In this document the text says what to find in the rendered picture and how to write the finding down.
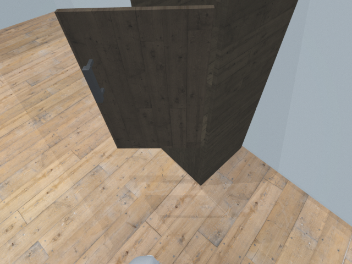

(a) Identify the cupboard door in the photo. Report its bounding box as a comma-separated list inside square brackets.
[54, 5, 215, 149]

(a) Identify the handle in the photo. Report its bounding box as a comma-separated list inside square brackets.
[82, 59, 105, 103]

